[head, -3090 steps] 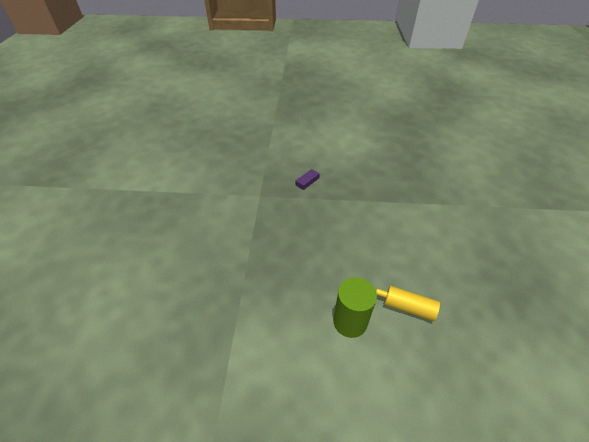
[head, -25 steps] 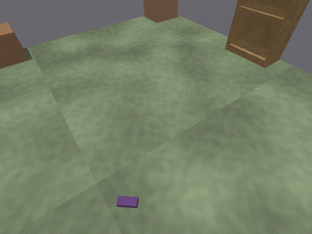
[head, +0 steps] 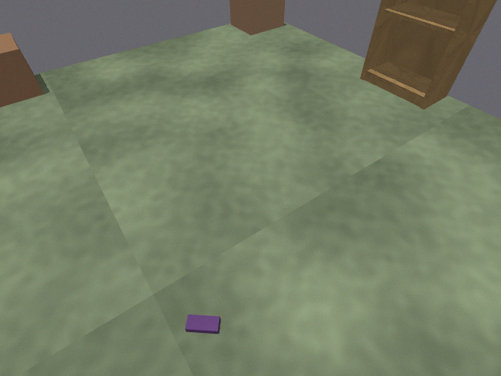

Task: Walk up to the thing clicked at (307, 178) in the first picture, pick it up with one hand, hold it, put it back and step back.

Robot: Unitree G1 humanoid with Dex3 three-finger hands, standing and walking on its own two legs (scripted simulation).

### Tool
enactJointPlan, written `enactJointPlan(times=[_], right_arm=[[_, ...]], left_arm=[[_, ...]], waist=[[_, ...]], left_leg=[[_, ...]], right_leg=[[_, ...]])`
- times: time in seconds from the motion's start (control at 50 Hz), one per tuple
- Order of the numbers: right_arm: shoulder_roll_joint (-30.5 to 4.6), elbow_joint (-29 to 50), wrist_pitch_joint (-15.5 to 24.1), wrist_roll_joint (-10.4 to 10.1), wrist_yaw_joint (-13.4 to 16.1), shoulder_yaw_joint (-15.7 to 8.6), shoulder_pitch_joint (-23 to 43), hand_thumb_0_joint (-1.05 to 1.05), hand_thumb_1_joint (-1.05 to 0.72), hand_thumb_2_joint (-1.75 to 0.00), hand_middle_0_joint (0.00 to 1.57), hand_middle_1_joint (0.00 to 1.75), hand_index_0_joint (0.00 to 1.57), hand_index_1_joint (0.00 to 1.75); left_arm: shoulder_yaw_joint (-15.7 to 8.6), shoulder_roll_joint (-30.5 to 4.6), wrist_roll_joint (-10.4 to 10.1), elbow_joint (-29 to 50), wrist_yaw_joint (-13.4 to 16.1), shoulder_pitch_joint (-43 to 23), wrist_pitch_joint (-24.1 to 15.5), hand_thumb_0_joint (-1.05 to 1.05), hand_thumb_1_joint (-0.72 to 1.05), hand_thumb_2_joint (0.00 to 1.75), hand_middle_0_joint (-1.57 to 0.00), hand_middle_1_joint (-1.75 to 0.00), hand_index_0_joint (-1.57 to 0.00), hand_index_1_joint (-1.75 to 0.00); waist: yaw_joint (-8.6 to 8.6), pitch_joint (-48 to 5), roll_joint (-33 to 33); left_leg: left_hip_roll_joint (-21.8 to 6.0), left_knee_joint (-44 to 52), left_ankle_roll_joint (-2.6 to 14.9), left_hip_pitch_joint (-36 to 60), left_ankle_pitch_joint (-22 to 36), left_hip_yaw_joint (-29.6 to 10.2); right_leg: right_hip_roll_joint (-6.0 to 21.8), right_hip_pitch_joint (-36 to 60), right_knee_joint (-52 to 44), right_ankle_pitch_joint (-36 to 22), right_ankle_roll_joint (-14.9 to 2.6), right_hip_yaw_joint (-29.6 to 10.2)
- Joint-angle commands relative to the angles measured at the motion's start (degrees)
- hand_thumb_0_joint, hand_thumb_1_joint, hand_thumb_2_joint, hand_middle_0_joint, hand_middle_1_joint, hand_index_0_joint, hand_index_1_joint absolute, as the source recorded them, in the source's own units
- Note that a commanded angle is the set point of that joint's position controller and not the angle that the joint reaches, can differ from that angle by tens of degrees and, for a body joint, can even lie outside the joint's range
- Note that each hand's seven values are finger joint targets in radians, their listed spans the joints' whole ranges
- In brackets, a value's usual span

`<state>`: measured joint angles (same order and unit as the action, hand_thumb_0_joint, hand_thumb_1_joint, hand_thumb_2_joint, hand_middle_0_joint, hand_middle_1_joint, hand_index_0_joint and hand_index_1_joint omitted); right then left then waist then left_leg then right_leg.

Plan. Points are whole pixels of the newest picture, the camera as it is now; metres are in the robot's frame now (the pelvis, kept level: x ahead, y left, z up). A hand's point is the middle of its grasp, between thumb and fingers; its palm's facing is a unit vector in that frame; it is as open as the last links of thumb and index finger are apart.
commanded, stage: stand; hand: left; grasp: from above
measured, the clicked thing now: (203, 324) +0.46 +0.22 -0.77
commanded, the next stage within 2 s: step back in 0.54 s
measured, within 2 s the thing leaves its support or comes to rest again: neither
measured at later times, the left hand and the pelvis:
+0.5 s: hand out of the picture +0.08 +0.25 -0.16, palm faces +0.01 -0.94 -0.34, open 7.4 cm; pelvis +0.00 +0.00 +0.00, yaw +0 degrees
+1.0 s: hand out of the picture +0.08 +0.32 -0.18, palm faces -0.03 -0.94 -0.33, open 7.4 cm; pelvis -0.07 +0.07 -0.01, yaw +0 degrees
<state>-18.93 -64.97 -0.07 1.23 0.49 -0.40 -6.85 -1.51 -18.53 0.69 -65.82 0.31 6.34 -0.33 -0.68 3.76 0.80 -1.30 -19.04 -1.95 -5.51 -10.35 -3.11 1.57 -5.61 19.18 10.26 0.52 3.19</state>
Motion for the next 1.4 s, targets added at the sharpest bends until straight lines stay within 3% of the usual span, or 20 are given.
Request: enactJointPlan(times=[0.0,0.5,0.52,0.58,0.64,0.66,0.76,0.8,0.82,0.84,0.88,0.94,1.04,1.16,1.24,1.28,1.3,1.32,1.34,1.38], right_arm=[[-11.54,3.36,1.46,-0.24,0.53,-2.27,2.14,0.00,-0.90,-0.90,0.20,0.30,0.20,0.30],[-12.19,3.44,1.48,-0.35,0.37,-1.80,2.01,0.00,-0.90,-0.90,0.20,0.30,0.20,0.30],[-15.00,5.37,0.43,-0.97,0.06,-3.24,4.02,0.00,-0.90,-0.90,0.20,0.30,0.20,0.30],[-13.27,7.56,-0.42,-1.76,-0.11,-3.51,1.57,0.00,-0.90,-0.90,0.20,0.30,0.20,0.30],[-12.92,9.37,-2.21,-1.30,-0.48,-4.78,-1.64,0.00,-0.90,-0.90,0.20,0.30,0.20,0.30],[-13.24,10.29,-2.63,-1.19,-0.75,-4.94,-2.94,0.00,-0.90,-0.90,0.20,0.30,0.20,0.30],[-12.59,12.38,-2.15,-1.22,-0.91,-5.52,-5.51,0.00,-0.90,-0.90,0.20,0.30,0.20,0.30],[-13.02,12.45,-1.22,0.09,-0.41,-5.88,-5.82,0.00,-0.90,-0.90,0.20,0.30,0.20,0.30],[-16.83,13.44,-0.88,1.35,-0.11,-7.02,-5.06,0.00,-0.90,-0.90,0.20,0.30,0.20,0.30],[-20.10,14.13,-0.62,1.61,0.04,-7.55,-4.65,0.00,-0.90,-0.90,0.20,0.30,0.20,0.30],[-22.26,15.45,-0.46,0.79,0.47,-7.98,-3.70,0.00,-0.90,-0.90,0.20,0.30,0.20,0.30],[-16.39,17.79,-0.25,0.64,1.35,-6.38,2.25,0.00,-0.90,-0.90,0.20,0.30,0.20,0.30],[-14.47,17.61,-0.39,0.01,2.19,-6.57,-4.27,0.00,-0.90,-0.90,0.20,0.30,0.20,0.30],[-15.96,19.16,-0.71,-0.25,1.93,-6.94,-2.55,0.00,-0.90,-0.90,0.20,0.30,0.20,0.30],[-16.83,19.88,-0.87,-0.86,1.25,-6.72,0.96,0.00,-0.90,-0.90,0.20,0.30,0.20,0.30],[-15.11,20.26,-0.92,-1.55,0.90,-6.07,1.51,0.00,-0.90,-0.90,0.20,0.30,0.20,0.30],[-13.13,20.60,-1.17,-1.77,0.79,-5.82,3.70,0.00,-0.90,-0.90,0.20,0.30,0.20,0.30],[-13.24,19.94,-1.53,-1.43,1.11,-6.01,2.31,0.00,-0.90,-0.90,0.20,0.30,0.20,0.30],[-14.35,19.38,-1.58,-1.21,1.04,-6.20,0.69,0.00,-0.90,-0.90,0.20,0.30,0.20,0.30],[-13.92,17.84,-1.50,-1.64,0.57,-5.55,-1.76,0.00,-0.90,-0.90,0.20,0.30,0.20,0.30]], left_arm=[[-2.34,-12.09,0.16,3.35,0.58,-2.45,-1.10,0.00,0.90,0.90,-0.20,-0.30,-0.20,-0.30],[-1.85,-12.42,0.00,4.12,0.39,-1.85,-1.28,0.00,0.90,0.90,-0.20,-0.30,-0.20,-0.30],[-4.80,-17.23,-1.19,5.04,0.60,-2.32,-0.75,0.00,0.90,0.90,-0.20,-0.30,-0.20,-0.30],[-5.47,-17.77,-1.33,7.46,1.01,-1.07,-0.27,0.00,0.90,0.90,-0.20,-0.30,-0.20,-0.30],[-6.09,-18.25,0.21,12.06,1.14,-5.95,0.12,0.00,0.90,0.90,-0.20,-0.30,-0.20,-0.30],[-6.20,-18.42,0.79,13.34,1.16,-6.99,0.26,0.00,0.90,0.90,-0.20,-0.30,-0.20,-0.30],[-5.34,-16.71,0.99,16.66,1.31,-7.97,1.29,0.00,0.90,0.90,-0.20,-0.30,-0.20,-0.30],[-4.84,-15.19,-0.38,17.41,0.99,-6.51,2.43,0.00,0.90,0.90,-0.20,-0.30,-0.20,-0.30],[-4.35,-12.44,-1.09,18.34,1.09,-5.74,2.89,0.00,0.90,0.90,-0.20,-0.30,-0.20,-0.30],[-4.15,-10.67,-1.16,18.63,1.51,-5.61,3.26,0.00,0.90,0.90,-0.20,-0.30,-0.20,-0.30],[-4.33,-12.72,-0.30,17.51,2.55,-5.34,3.35,0.00,0.90,0.90,-0.20,-0.30,-0.20,-0.30],[-4.80,-13.59,-1.27,16.58,2.31,-0.47,3.57,0.00,0.90,0.90,-0.20,-0.30,-0.20,-0.30],[-4.90,-13.12,-0.25,18.71,2.03,-1.48,2.71,0.00,0.90,0.90,-0.20,-0.30,-0.20,-0.30],[-5.27,-12.89,0.35,18.51,1.52,1.42,2.08,0.00,0.90,0.90,-0.20,-0.30,-0.20,-0.30],[-5.53,-12.25,0.77,16.99,0.81,6.92,1.25,0.00,0.90,0.90,-0.20,-0.30,-0.20,-0.30],[-6.26,-15.23,1.48,17.10,0.66,8.06,0.73,0.00,0.90,0.90,-0.20,-0.30,-0.20,-0.30],[-7.03,-18.80,0.95,18.30,0.44,5.15,0.99,0.00,0.90,0.90,-0.20,-0.30,-0.20,-0.30],[-7.44,-21.28,1.44,21.01,0.49,1.19,0.93,0.00,0.90,0.90,-0.20,-0.30,-0.20,-0.30],[-7.30,-19.93,1.67,22.58,0.74,-0.59,0.68,0.00,0.90,0.90,-0.20,-0.30,-0.20,-0.30],[-6.62,-16.33,0.92,23.64,1.13,-1.69,0.45,0.00,0.90,0.90,-0.20,-0.30,-0.20,-0.30]], waist=[[0.19,-3.71,-0.18],[0.20,-3.43,-0.24],[0.38,2.47,-2.01],[0.95,-2.92,-4.65],[1.64,-5.70,-10.79],[2.25,-5.47,-10.82],[2.40,-6.86,-10.28],[2.37,-6.17,-3.10],[1.79,-6.54,6.38],[1.47,-5.63,11.31],[3.45,-6.89,11.21],[-0.79,-8.28,8.05],[2.84,-8.47,6.71],[2.82,-6.97,6.32],[-0.25,-7.62,4.31],[-0.34,-8.77,-4.00],[-1.05,-4.32,-13.19],[-1.31,-1.79,-18.54],[-0.42,-0.08,-14.86],[0.64,-0.10,-7.98]], left_leg=[[-5.26,3.24,2.83,-2.48,5.36,-3.67],[-5.38,3.01,2.43,-1.84,7.29,-3.50],[-3.95,-4.32,4.05,-6.95,16.78,-3.02],[0.05,-14.77,3.92,-6.13,14.07,1.02],[4.03,-33.67,4.26,-9.03,-18.58,0.38],[2.80,-35.77,4.86,-8.48,-19.94,-1.41],[1.52,-18.20,4.29,-11.70,-10.26,0.71],[-0.37,-4.01,3.66,-6.86,11.16,0.17],[-8.09,-2.83,5.16,-3.34,26.26,-11.30],[-13.27,-2.93,8.33,1.02,34.79,-18.93],[-17.43,-3.18,12.76,-3.92,33.07,-22.65],[-9.61,-8.67,8.97,2.82,35.95,-8.67],[-10.64,-9.96,9.71,11.44,35.11,-10.14],[-14.03,-9.10,14.57,4.78,24.25,-11.39],[-11.82,-11.10,11.76,-3.62,12.79,-8.91],[-7.05,-16.09,7.61,-12.75,3.39,-5.60],[3.01,-25.62,3.65,-16.82,-9.95,0.47],[6.79,-38.96,2.21,-15.70,-24.25,0.25],[5.92,-45.47,1.93,-15.65,-25.59,-4.80],[8.25,-47.79,2.14,-17.23,-20.88,-6.13]], right_leg=[[6.13,1.93,-3.41,-2.78,-1.29,-5.37],[5.95,1.01,-3.07,-5.05,-1.19,-5.11],[6.24,-2.12,1.16,-16.19,-2.26,-6.17],[10.73,-1.60,1.19,-23.52,-7.06,-9.57],[19.82,-6.35,0.01,-21.66,-15.07,-15.89],[20.42,-9.86,0.80,-19.59,-15.44,-15.65],[13.90,-3.45,11.34,-19.50,-9.88,-9.85],[8.46,-5.92,19.58,-13.55,-6.14,-5.94],[0.52,-12.47,27.32,-1.52,-3.36,-4.44],[-7.11,-22.00,33.02,24.24,-2.58,-7.75],[-6.81,-20.41,42.18,27.78,-2.34,-14.55],[-6.91,-24.86,46.94,17.69,-2.27,-14.93],[-5.54,-24.73,38.13,17.23,0.45,-12.10],[-2.75,-16.67,24.38,16.29,-0.62,-7.53],[-2.51,-6.10,9.82,4.67,-3.12,-4.67],[3.84,-1.10,8.11,-4.58,-6.50,-14.63],[12.18,-7.07,2.12,-5.15,-13.84,-26.60],[20.76,-14.24,-1.94,-6.21,-19.85,-35.12],[21.39,-16.39,-1.31,-9.72,-20.37,-35.56],[14.69,-13.96,1.54,-16.17,-16.59,-23.37]])
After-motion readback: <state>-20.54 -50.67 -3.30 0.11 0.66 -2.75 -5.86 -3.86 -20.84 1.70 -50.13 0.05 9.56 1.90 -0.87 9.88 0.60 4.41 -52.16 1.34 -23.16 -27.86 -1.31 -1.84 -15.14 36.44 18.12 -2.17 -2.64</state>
